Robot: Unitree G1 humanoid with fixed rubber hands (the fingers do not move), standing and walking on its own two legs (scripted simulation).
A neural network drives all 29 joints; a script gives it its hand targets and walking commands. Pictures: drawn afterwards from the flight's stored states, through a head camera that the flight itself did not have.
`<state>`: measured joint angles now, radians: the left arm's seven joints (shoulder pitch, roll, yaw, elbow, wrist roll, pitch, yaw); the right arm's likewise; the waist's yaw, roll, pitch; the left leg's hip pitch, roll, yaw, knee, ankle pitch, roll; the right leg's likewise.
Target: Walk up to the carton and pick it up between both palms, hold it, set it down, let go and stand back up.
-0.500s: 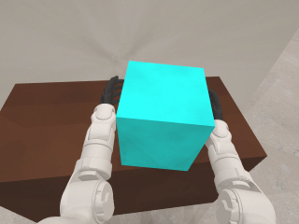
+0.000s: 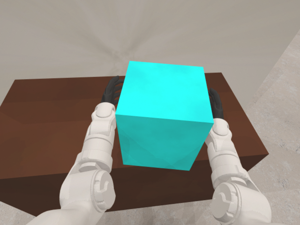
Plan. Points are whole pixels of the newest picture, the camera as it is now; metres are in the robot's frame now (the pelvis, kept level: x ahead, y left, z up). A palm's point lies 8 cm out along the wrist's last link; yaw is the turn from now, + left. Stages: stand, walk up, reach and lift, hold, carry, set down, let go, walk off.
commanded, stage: set down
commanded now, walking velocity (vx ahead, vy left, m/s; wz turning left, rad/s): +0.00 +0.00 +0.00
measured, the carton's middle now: (160, 118) +0.40 -0.01 +0.04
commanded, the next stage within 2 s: none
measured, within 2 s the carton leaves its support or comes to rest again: rests again in 0.66 s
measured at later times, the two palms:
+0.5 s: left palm (113, 108) +0.43 +0.13 +0.05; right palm (212, 119) +0.40 -0.17 +0.05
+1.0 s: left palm (113, 112) +0.42 +0.13 +0.04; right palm (211, 126) +0.39 -0.17 +0.03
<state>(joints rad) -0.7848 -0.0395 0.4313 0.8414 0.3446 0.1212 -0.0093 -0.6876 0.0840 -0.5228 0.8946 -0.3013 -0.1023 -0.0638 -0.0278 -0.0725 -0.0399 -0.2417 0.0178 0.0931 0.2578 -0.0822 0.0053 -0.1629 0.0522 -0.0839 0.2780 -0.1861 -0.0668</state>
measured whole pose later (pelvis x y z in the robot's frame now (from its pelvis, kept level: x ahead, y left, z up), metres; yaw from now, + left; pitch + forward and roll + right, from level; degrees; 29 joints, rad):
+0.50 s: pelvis +0.01 +0.01 +0.00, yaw -1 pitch +11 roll +0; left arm -0.75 -0.05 0.43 0.94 0.34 -0.05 0.04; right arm -0.67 0.06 -0.54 0.94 -0.34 -0.22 -0.05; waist -0.02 -0.05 -0.10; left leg -0.37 0.02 0.11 0.28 -0.10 0.01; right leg -0.29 0.05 -0.07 0.29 -0.19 -0.06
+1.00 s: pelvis +0.00 +0.00 +0.00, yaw -1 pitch +14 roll +0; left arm -0.79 -0.03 0.44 1.06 0.33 -0.17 0.05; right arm -0.67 0.06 -0.56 1.00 -0.35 -0.31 -0.07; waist -0.02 -0.03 -0.12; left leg -0.44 0.03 0.10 0.28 -0.07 0.01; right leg -0.37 0.06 -0.08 0.30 -0.17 -0.07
